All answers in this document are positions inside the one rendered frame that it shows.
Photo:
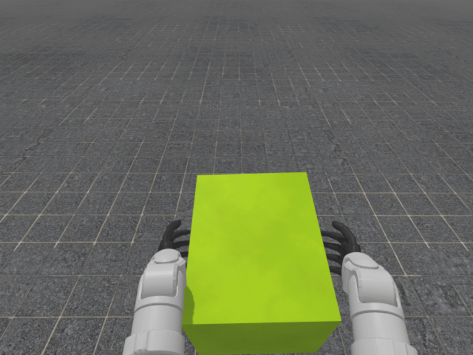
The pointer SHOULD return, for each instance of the carton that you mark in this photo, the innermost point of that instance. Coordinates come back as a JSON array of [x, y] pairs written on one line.
[[258, 280]]

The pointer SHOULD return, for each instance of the robot left forearm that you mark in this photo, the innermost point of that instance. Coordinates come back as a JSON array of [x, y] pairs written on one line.
[[157, 323]]

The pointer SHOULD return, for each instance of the robot right forearm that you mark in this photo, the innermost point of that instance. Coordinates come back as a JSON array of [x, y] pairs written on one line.
[[375, 308]]

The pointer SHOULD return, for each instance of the robot right hand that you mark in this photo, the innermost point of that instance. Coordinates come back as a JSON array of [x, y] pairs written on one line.
[[347, 241]]

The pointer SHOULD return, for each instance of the robot left hand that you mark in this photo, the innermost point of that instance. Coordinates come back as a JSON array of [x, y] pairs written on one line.
[[169, 236]]

